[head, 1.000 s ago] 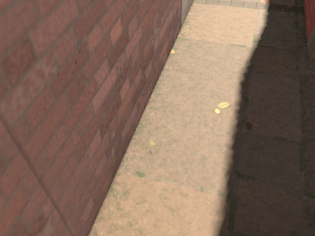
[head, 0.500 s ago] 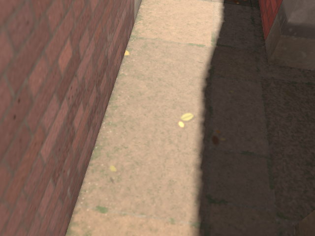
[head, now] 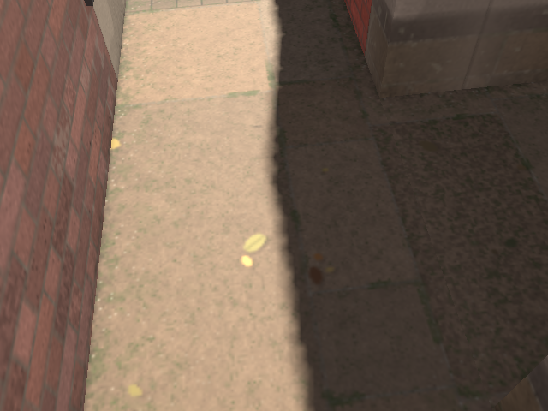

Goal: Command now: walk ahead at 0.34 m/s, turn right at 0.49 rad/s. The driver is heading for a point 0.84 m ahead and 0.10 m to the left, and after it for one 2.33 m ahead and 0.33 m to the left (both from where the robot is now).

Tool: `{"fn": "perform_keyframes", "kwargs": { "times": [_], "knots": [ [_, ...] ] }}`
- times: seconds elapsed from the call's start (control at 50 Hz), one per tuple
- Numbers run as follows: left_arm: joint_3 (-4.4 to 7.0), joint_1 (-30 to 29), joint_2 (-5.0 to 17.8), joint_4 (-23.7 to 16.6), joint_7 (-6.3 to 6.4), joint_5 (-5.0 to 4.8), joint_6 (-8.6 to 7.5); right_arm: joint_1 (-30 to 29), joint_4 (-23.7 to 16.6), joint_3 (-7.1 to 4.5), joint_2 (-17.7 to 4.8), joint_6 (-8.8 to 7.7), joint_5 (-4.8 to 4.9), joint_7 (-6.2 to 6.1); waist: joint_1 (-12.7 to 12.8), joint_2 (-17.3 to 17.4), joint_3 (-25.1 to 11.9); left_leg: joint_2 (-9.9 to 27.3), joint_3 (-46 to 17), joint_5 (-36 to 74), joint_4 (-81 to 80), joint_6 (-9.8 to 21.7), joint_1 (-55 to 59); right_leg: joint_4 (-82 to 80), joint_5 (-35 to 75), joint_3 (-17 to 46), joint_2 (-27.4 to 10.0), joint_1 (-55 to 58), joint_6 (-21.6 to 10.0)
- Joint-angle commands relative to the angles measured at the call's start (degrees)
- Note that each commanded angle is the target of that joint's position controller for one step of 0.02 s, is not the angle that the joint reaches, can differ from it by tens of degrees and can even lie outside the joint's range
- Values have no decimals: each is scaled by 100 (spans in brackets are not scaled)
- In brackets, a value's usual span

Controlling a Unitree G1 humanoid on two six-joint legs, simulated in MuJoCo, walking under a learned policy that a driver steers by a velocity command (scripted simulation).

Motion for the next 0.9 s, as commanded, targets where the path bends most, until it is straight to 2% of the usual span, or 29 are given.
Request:
{"fn": "perform_keyframes", "kwargs": {
  "times": [0.02, 0.06, 0.1, 0.14, 0.18, 0.22, 0.24, 0.26, 0.28, 0.3, 0.32, 0.36, 0.42, 0.52, 0.54, 0.56, 0.62, 0.66, 0.68, 0.7, 0.72, 0.74, 0.76, 0.78, 0.8, 0.82, 0.84, 0.88, 0.9],
  "knots": [
    [225, 118, 885, -435, 78, -13, -53, 143, -196, -199, -440, -64, -23, 84, -13, -807, -783, -28, 80, 657, -531, -3, -47, -907, -820, 1628, -1554, 605, -971],
    [179, 104, 764, -417, 68, -102, -82, 92, -167, -196, -370, -118, -3, 125, 31, -967, -596, -120, 213, 860, -923, 40, 243, -990, -1306, 1588, -1479, 252, -863],
    [190, 185, 793, -392, 39, -79, -116, -37, -206, -199, -292, -196, -12, 199, 61, -957, -450, -176, 280, 951, -1258, 82, 662, -1021, -1536, 1602, -1562, -84, -810],
    [185, 237, 761, -400, -22, -67, -157, 43, -150, -250, -385, -271, 50, 194, 25, -982, -391, -210, 310, 896, -1612, 135, 992, -978, -1779, 1717, -1623, -99, -748],
    [156, 227, 623, -390, -51, -137, -147, 315, -33, -288, -357, -345, 122, 196, -172, -1003, -336, -250, 420, 871, -2233, 250, 1480, -782, -1958, 1769, -1549, -77, -663],
    [74, 192, 305, -506, -69, -70, -136, 855, 139, -304, -364, -407, 153, 162, -445, -884, -411, -261, 531, 1078, -2750, 353, 2377, -213, -1871, 1588, -1206, -230, -415],
    [-7, -4, 42, -615, -72, -46, -177, 1415, 268, -336, -441, -401, 109, 158, -713, -603, -576, 138, 107, 987, -2819, 464, 3050, 495, -1875, 1274, -897, -638, -159],
    [-75, 314, -207, -731, -89, 37, -197, 1804, 349, -408, -850, -376, 49, 191, -555, 710, -809, 1137, -1131, 1313, -3217, 865, 3676, 2202, -2665, 523, -202, -1224, 235],
    [23, 466, 162, -873, -11, -81, -238, 2207, 483, -550, -1245, -346, 77, 245, -551, 1725, -750, 2061, -3043, -389, -3901, 1772, 3818, 3281, -3174, 81, -171, -2467, 361],
    [131, 121, 599, -869, 20, -143, -252, 1947, 355, -471, -929, -357, 73, 295, -643, 1099, -266, 2067, -3421, -1869, -4185, 1979, 3439, 3907, -2840, 238, -604, -3076, 268],
    [151, -143, 629, -903, 21, -122, -224, 1757, 323, -387, -709, -334, 85, 300, -624, 868, 78, 1847, -3015, -2077, -4271, 1834, 3247, 4146, -2281, 64, -833, -3345, 216],
    [119, -437, 402, -951, 5, -6, -220, 1671, 355, -281, -607, -277, 65, 272, -626, 660, 160, 1410, -2194, -1181, -4475, 1581, 3116, 3922, -1397, -171, -1025, -3302, 247],
    [69, -832, 51, -1009, -26, -8, -241, 1867, 559, -167, -412, -216, 49, 168, -674, 658, 100, 997, -1195, 395, -4609, 1315, 3122, 3167, -392, -416, -1095, -3017, 447],
    [-32, -1332, -203, -1088, -137, -41, -212, 2119, 789, -118, -449, -178, 100, 54, -713, 433, 111, 854, -316, 2152, -4486, 1087, 2801, 2238, 724, -577, -1126, -2530, 623],
    [-54, -1439, -212, -1049, -149, -81, -214, 2139, 821, -139, -523, -203, 134, 63, -781, 443, 94, 817, -111, 2272, -4460, 1068, 2717, 1957, 777, -617, -1115, -2245, 623],
    [-75, -1472, -320, -1041, -127, -232, -215, 2195, 974, -120, -454, -200, 135, 114, -740, 528, 285, 859, -48, 2385, -4477, 1059, 2521, 1716, 747, -662, -1087, -1998, 624],
    [-52, -1945, -202, -1185, -206, -209, -214, 2402, 1163, -91, -478, -176, 212, 145, -893, 471, 484, 1037, 54, 2667, -4398, 1149, 2719, 1298, 660, -859, -1011, -1699, 524],
    [-32, -1998, -60, -1278, -223, -207, -200, 2529, 1257, -121, -627, -154, 164, 129, -821, 486, 495, 1185, 10, 2855, -4291, 1181, 2921, 1010, 365, -940, -936, -1349, 323],
    [31, -1818, 78, -1270, -204, -193, -201, 2488, 1315, -134, -691, -151, 168, 129, -621, 608, 385, 1218, -10, 3815, -3972, 1147, 3020, 883, 146, -946, -816, -903, 209],
    [124, -1274, 248, -1169, -170, -128, -187, 2451, 1395, -181, -860, -152, 213, 123, -246, 711, 41, 1203, 109, 4952, -3358, 1082, 3076, 787, 164, -965, -686, -129, 72],
    [277, -109, 507, -838, -83, -126, -162, 2182, 1265, -117, -664, -142, 251, 170, 400, 800, -649, 912, 192, 5525, -2234, 934, 2559, 868, 438, -982, -615, 1398, -94],
    [410, 1093, 1000, -580, 55, -31, -97, 2079, 1018, -31, -421, -202, 142, 192, 811, 141, -1716, 464, 279, 3426, -532, 693, 1146, 1238, 811, 504, -1944, 3490, -356],
    [408, 1330, 1333, -285, -94, 139, -128, 2987, 901, 189, 239, -312, 279, 238, 199, -1896, -3325, -361, -113, -1238, 1415, 435, 31, 28, -1114, 3423, -3398, 4615, -1159],
    [229, 1191, 595, -321, -122, 194, -142, 2617, 1022, -18, -408, -354, 452, 223, 332, -1401, -2804, -135, -629, -1279, 2076, 459, -482, -494, -1731, 3624, -3151, 4069, -936],
    [153, 707, 445, -217, -88, 138, -158, 1904, 772, -100, -613, -359, 533, 183, 222, -1232, -1553, 113, -289, -874, 2179, 444, -925, -501, -1138, 2442, -2928, 3166, -687],
    [130, 276, 256, -172, -83, 109, -157, 1632, 753, -101, -530, -314, 381, 134, 68, -475, -1054, 352, -196, -319, 2039, 432, -741, -667, -422, 1676, -2725, 2278, -627],
    [129, 149, 285, -2, -73, 126, -220, 1480, 729, -92, -367, -296, 300, 65, -118, -453, -662, 463, -156, 32, 1717, 405, -576, -863, 27, 1084, -2481, 1595, -418],
    [146, -43, 198, 126, -60, 219, -295, 1656, 764, -72, -117, -142, 272, 78, -406, -611, -488, 630, -142, 540, 1584, 414, -146, -1326, -289, 412, -2295, 1028, -323],
    [205, 8, 200, 263, 9, 176, -327, 1872, 841, -32, 132, -58, 307, 103, -482, -713, -397, 601, -141, 663, 1441, 410, -161, -1311, -17, 83, -2163, 982, -187]
  ]
}}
